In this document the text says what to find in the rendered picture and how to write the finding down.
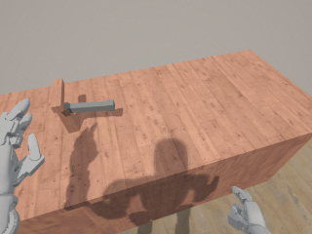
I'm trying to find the robot right hand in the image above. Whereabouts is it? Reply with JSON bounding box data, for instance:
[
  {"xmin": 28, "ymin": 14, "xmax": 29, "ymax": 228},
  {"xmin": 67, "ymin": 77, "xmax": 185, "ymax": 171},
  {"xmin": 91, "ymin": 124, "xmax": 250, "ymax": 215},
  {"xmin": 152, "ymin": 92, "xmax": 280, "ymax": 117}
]
[{"xmin": 227, "ymin": 186, "xmax": 266, "ymax": 234}]

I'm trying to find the tap lever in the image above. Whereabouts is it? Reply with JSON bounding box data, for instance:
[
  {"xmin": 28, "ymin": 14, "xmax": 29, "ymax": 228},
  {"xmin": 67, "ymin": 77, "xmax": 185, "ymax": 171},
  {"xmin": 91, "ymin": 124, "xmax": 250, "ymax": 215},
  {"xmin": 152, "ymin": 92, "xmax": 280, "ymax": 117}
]
[{"xmin": 63, "ymin": 99, "xmax": 115, "ymax": 113}]

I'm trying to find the robot left forearm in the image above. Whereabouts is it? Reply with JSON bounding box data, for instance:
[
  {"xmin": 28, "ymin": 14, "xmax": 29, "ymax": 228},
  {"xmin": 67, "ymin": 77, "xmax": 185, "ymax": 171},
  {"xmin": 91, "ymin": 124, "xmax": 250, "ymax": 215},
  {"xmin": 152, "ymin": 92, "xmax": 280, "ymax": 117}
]
[{"xmin": 0, "ymin": 193, "xmax": 20, "ymax": 234}]

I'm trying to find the robot left hand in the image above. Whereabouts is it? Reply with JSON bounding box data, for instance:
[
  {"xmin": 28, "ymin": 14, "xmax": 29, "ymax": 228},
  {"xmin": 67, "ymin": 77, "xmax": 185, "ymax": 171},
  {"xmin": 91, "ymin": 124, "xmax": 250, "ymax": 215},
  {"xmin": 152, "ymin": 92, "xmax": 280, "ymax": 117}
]
[{"xmin": 0, "ymin": 98, "xmax": 45, "ymax": 194}]

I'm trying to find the counter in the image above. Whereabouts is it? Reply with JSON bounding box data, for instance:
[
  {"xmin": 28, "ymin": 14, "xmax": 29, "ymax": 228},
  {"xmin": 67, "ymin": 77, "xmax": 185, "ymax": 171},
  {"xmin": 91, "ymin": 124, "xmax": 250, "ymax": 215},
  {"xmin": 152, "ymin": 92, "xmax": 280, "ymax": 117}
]
[{"xmin": 0, "ymin": 50, "xmax": 312, "ymax": 234}]

